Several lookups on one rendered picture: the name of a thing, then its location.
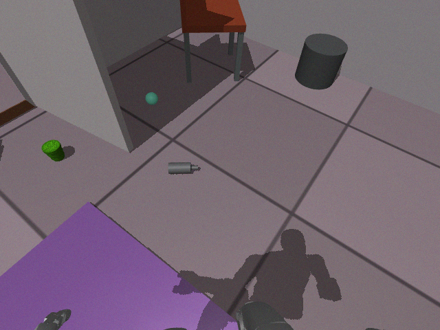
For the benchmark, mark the chair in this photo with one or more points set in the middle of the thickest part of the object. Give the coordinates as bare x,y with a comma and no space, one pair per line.
203,16

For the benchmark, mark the left robot hand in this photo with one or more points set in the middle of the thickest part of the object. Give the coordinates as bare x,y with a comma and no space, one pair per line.
54,320

